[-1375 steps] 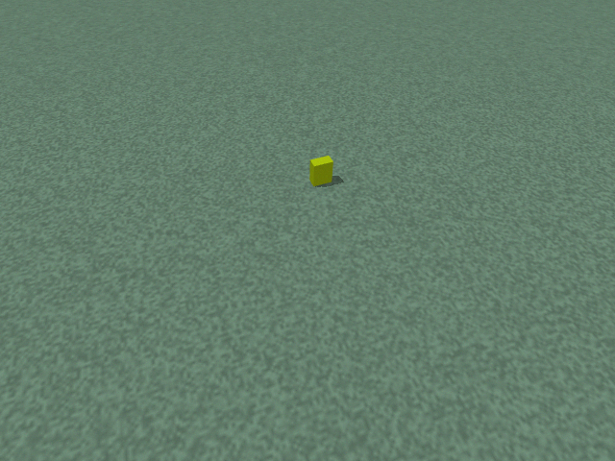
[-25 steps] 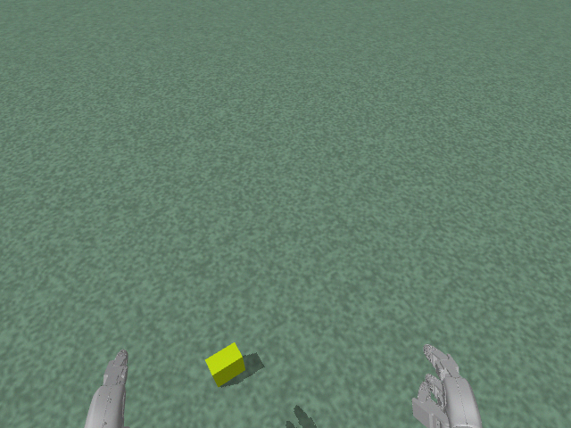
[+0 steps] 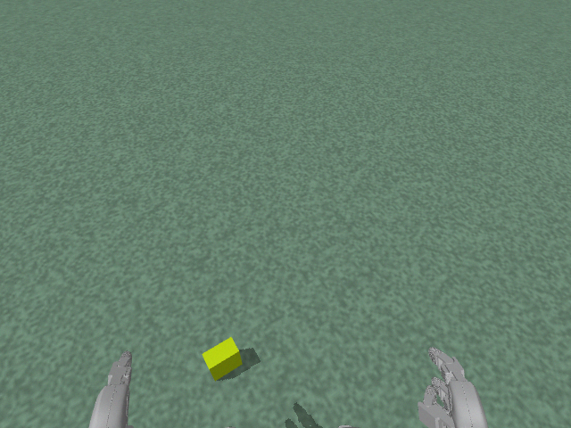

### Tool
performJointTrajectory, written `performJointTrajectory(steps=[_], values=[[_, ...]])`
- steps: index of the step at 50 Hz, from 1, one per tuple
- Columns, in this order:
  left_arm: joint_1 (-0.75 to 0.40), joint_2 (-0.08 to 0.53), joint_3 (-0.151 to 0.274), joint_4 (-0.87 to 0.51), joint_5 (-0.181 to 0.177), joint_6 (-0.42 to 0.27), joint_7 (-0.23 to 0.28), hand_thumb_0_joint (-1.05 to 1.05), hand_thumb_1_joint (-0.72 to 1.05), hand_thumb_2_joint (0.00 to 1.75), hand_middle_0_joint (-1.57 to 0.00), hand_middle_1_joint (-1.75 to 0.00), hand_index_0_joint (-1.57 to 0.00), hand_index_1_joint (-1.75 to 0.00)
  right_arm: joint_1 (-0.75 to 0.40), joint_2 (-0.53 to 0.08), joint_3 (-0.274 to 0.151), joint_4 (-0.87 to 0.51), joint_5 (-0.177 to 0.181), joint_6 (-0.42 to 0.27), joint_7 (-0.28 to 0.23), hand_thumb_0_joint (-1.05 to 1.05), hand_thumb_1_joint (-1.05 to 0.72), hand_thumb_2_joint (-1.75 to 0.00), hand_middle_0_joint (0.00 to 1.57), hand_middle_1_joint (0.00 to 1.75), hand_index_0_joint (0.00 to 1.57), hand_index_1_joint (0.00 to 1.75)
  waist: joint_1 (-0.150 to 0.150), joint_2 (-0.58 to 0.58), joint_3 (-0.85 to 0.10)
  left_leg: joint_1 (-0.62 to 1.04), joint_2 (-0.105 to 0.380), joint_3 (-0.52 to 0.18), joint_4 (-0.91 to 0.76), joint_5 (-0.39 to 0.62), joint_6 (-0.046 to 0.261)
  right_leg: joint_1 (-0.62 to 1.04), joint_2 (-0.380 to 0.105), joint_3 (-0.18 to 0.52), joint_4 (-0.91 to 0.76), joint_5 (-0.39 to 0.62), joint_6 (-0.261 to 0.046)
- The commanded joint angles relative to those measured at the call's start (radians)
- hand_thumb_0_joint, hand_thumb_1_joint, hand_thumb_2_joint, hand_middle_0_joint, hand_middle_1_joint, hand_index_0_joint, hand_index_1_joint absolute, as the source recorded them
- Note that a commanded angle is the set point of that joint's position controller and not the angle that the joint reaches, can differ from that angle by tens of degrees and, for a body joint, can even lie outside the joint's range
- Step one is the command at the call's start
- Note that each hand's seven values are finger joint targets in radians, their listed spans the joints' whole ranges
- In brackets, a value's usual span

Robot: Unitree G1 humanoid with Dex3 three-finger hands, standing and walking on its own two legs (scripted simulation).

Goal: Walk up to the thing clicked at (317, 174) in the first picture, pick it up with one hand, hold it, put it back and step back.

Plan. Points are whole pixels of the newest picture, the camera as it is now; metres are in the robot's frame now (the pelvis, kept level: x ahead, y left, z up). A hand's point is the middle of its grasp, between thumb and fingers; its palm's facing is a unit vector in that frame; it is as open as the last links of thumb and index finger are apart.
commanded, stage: home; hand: left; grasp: from the side
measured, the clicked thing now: (223, 359) +0.43 +0.18 -0.66
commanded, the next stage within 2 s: stand in 1.08 s
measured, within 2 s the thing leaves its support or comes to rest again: neither
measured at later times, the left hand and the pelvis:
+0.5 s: hand (160, 421) +0.16 +0.18 -0.06, palm faces +0.10 -0.96 -0.28, open 17.5 cm; pelvis +0.00 +0.00 +0.00, yaw +0 degrees
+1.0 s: hand (157, 414) +0.17 +0.18 -0.06, palm faces +0.10 -0.96 -0.28, open 17.4 cm; pelvis +0.00 +0.00 +0.00, yaw +0 degrees
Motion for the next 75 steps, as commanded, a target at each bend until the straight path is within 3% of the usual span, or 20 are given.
performJointTrajectory(steps=[1, 6, 9, 14, 23, 26, 32, 38, 39, 40, 41, 43, 44, 50, 56, 59, 62, 67, 69, 75], values=[[-0.027, 0.101, 0.064, -0.184, 0.009, -0.058, 0.012, 0.0, -0.59, 0.03, -0.04, -0.05, -0.04, -0.05, -0.071, -0.114, -0.048, -0.155, 0.0, -0.058, -0.015, 0.0, -0.9, -0.9, 0.2, 0.3, 0.2, 0.3, 0.003, 0.021, -0.089, 0.063, -0.042, 0.023, -0.159, 0.196, 0.019, 0.062, 0.031, -0.004, -0.144, 0.173, -0.014], [-0.019, 0.102, 0.068, -0.169, 0.01, -0.06, 0.011, 0.0, -0.59, 0.03, -0.05, -0.05, -0.05, -0.05, -0.069, -0.119, -0.053, -0.149, 0.0, -0.063, -0.018, 0.0, -0.9, -0.9, 0.2, 0.3, 0.2, 0.3, -0.001, -0.006, -0.127, 0.083, -0.042, 0.028, -0.143, 0.23, 0.022, 0.077, 0.029, 0.002, -0.146, 0.213, -0.009], [-0.03, 0.085, 0.049, -0.169, 0.008, -0.062, 0.008, 0.0, -0.58, 0.04, -0.05, -0.05, -0.05, -0.05, -0.074, -0.118, -0.05, -0.144, -0.001, -0.066, -0.019, 0.0, -0.9, -0.9, 0.2, 0.3, 0.2, 0.3, -0.004, -0.013, -0.097, 0.078, -0.041, 0.027, -0.15, 0.21, 0.022, 0.065, 0.029, 0.0, -0.153, 0.192, -0.009], [-0.022, 0.097, 0.062, -0.161, 0.011, -0.064, 0.008, 0.0, -0.58, 0.04, -0.05, -0.05, -0.05, -0.05, -0.078, -0.113, -0.049, -0.142, -0.002, -0.068, -0.021, 0.0, -0.9, -0.9, 0.2, 0.3, 0.2, 0.3, 0.002, -0.024, -0.104, 0.074, -0.045, 0.034, -0.139, 0.227, 0.026, 0.079, 0.024, 0.005, -0.16, 0.215, -0.005], [-0.031, 0.097, 0.066, -0.168, 0.008, -0.07, 0.005, 0.0, -0.58, 0.04, -0.05, -0.05, -0.05, -0.05, -0.089, -0.109, -0.045, -0.139, -0.001, -0.074, -0.017, 0.0, -0.9, -0.9, 0.2, 0.3, 0.2, 0.3, 0.01, 0.012, -0.067, 0.063, -0.044, 0.028, -0.167, 0.161, 0.022, 0.064, 0.025, -0.001, -0.165, 0.141, -0.011], [-0.03, 0.094, 0.059, -0.172, 0.009, -0.071, 0.005, 0.0, -0.57, 0.05, -0.05, -0.05, -0.05, -0.05, -0.073, -0.115, -0.051, -0.134, -0.002, -0.073, -0.019, 0.0, -0.9, -0.9, 0.2, 0.3, 0.2, 0.3, 0.005, 0.012, -0.105, 0.089, -0.043, 0.032, -0.154, 0.221, 0.022, 0.076, 0.026, 0.002, -0.155, 0.201, -0.011], [-0.039, 0.085, 0.057, -0.149, 0.008, -0.073, 0.005, 0.0, -0.55, 0.06, -0.05, -0.06, -0.05, -0.06, -0.082, -0.115, -0.05, -0.128, -0.002, -0.078, -0.018, 0.0, -0.9, -0.9, 0.2, 0.3, 0.2, 0.3, 0.004, -0.001, -0.061, 0.07, -0.042, 0.029, -0.17, 0.15, 0.023, 0.052, 0.027, -0.001, -0.169, 0.131, -0.011], [-0.027, 0.088, 0.056, -0.168, 0.009, -0.072, 0.003, 0.0, -0.53, 0.07, -0.05, -0.06, -0.05, -0.06, -0.078, -0.114, -0.051, -0.132, -0.004, -0.081, -0.021, 0.0, -0.9, -0.9, 0.2, 0.3, 0.2, 0.3, 0.001, -0.017, -0.119, 0.094, -0.041, 0.026, -0.152, 0.236, 0.023, 0.083, 0.029, -0.004, -0.151, 0.216, -0.009], [-0.023, 0.102, 0.078, -0.168, 0.01, -0.072, 0.006, 0.0, -0.54, 0.06, -0.05, -0.06, -0.05, -0.06, -0.072, -0.114, -0.053, -0.129, -0.004, -0.08, -0.021, 0.0, -0.9, -0.9, 0.2, 0.3, 0.2, 0.3, 0.011, -0.007, -0.123, 0.092, -0.042, 0.031, -0.145, 0.253, 0.022, 0.095, 0.026, 0.001, -0.149, 0.235, -0.01], [-0.021, 0.087, 0.054, -0.166, 0.009, -0.071, 0.004, 0.0, -0.54, 0.06, -0.05, -0.06, -0.05, -0.06, -0.078, -0.109, -0.048, -0.131, -0.003, -0.079, -0.02, 0.0, -0.9, -0.9, 0.2, 0.3, 0.2, 0.3, 0.01, -0.001, -0.094, 0.087, -0.043, 0.031, -0.153, 0.24, 0.022, 0.079, 0.025, -0.001, -0.149, 0.22, -0.01], [-0.021, 0.094, 0.066, -0.163, 0.011, -0.07, 0.004, 0.0, -0.55, 0.05, -0.05, -0.06, -0.05, -0.06, -0.069, -0.114, -0.053, -0.125, -0.005, -0.079, -0.02, 0.0, -0.9, -0.9, 0.2, 0.3, 0.2, 0.3, 0.007, 0.01, -0.132, 0.105, -0.039, 0.027, -0.151, 0.263, 0.019, 0.09, 0.029, -0.002, -0.141, 0.235, -0.014], [-0.042, 0.071, 0.039, -0.159, 0.009, -0.069, 0.004, 0.0, -0.53, 0.07, -0.05, -0.06, -0.05, -0.06, -0.079, -0.117, -0.052, -0.124, -0.004, -0.08, -0.017, 0.0, -0.9, -0.9, 0.2, 0.3, 0.2, 0.3, 0.001, 0.015, -0.085, 0.093, -0.035, 0.019, -0.17, 0.23, 0.016, 0.066, 0.032, -0.01, -0.14, 0.199, -0.017], [-0.04, 0.097, 0.068, -0.18, 0.008, -0.076, 0.007, 0.0, -0.55, 0.06, -0.05, -0.06, -0.05, -0.06, -0.083, -0.114, -0.049, -0.132, -0.003, -0.078, -0.018, 0.0, -0.9, -0.9, 0.2, 0.3, 0.2, 0.3, 0.012, 0.013, -0.093, 0.087, -0.037, 0.021, -0.167, 0.229, 0.018, 0.079, 0.03, -0.008, -0.147, 0.198, -0.016], [-0.008, 0.09, 0.065, -0.161, 0.011, -0.071, 0.006, 0.0, -0.53, 0.07, -0.05, -0.06, -0.05, -0.06, -0.07, -0.114, -0.054, -0.122, -0.005, -0.076, -0.017, 0.0, -0.9, -0.9, 0.2, 0.3, 0.2, 0.3, 0.013, 0.012, -0.108, 0.098, -0.039, 0.027, -0.154, 0.272, 0.017, 0.092, 0.028, -0.005, -0.14, 0.243, -0.014], [-0.028, 0.083, 0.058, -0.165, 0.01, -0.071, 0.006, 0.0, -0.53, 0.07, -0.05, -0.06, -0.05, -0.06, -0.075, -0.114, -0.053, -0.126, -0.003, -0.076, -0.014, 0.0, -0.9, -0.9, 0.2, 0.3, 0.2, 0.3, 0.008, 0.013, -0.079, 0.092, -0.035, 0.02, -0.173, 0.217, 0.016, 0.069, 0.032, -0.012, -0.145, 0.187, -0.016], [-0.008, 0.091, 0.063, -0.173, 0.009, -0.068, 0.005, 0.0, -0.56, 0.05, -0.05, -0.05, -0.05, -0.05, -0.072, -0.112, -0.052, -0.13, -0.004, -0.076, -0.015, 0.0, -0.9, -0.9, 0.2, 0.3, 0.2, 0.3, 0.009, 0.005, -0.113, 0.1, -0.038, 0.022, -0.155, 0.279, 0.017, 0.094, 0.03, -0.01, -0.14, 0.248, -0.014], [-0.022, 0.09, 0.058, -0.169, 0.011, -0.065, 0.005, 0.0, -0.32, 0.29, -0.2, -0.29, -0.2, -0.29, -0.067, -0.116, -0.056, -0.126, -0.004, -0.075, -0.017, 0.0, -0.9, -0.9, 0.2, 0.3, 0.2, 0.3, 0.003, 0.014, -0.125, 0.113, -0.037, 0.024, -0.152, 0.302, 0.016, 0.092, 0.03, -0.008, -0.133, 0.272, -0.015], [-0.037, 0.089, 0.058, -0.176, 0.01, -0.071, 0.008, 0.0, 0.08, 0.69, -0.2, -0.3, -0.2, -0.3, -0.08, -0.111, -0.048, -0.136, -0.004, -0.075, -0.015, 0.0, -0.9, -0.9, 0.2, 0.3, 0.2, 0.3, 0.009, -0.003, -0.085, 0.083, -0.04, 0.026, -0.159, 0.233, 0.02, 0.083, 0.026, -0.008, -0.156, 0.209, -0.012], [-0.022, 0.089, 0.061, -0.174, 0.011, -0.068, 0.007, 0.0, 0.24, 0.85, -0.2, -0.3, -0.2, -0.3, -0.067, -0.114, -0.054, -0.129, -0.005, -0.075, -0.015, 0.0, -0.9, -0.9, 0.2, 0.3, 0.2, 0.3, 0.009, 0.017, -0.117, 0.101, -0.038, 0.021, -0.159, 0.256, 0.017, 0.09, 0.029, -0.008, -0.141, 0.226, -0.015], [-0.022, 0.094, 0.063, -0.179, 0.009, -0.068, 0.007, 0.0, 0.72, 0.9, -0.2, -0.3, -0.2, -0.3, -0.074, -0.113, -0.052, -0.132, -0.004, -0.071, -0.015, 0.0, -0.9, -0.9, 0.2, 0.3, 0.2, 0.3, 0.012, 0.013, -0.105, 0.091, -0.036, 0.015, -0.166, 0.254, 0.016, 0.083, 0.032, -0.016, -0.139, 0.218, -0.017]])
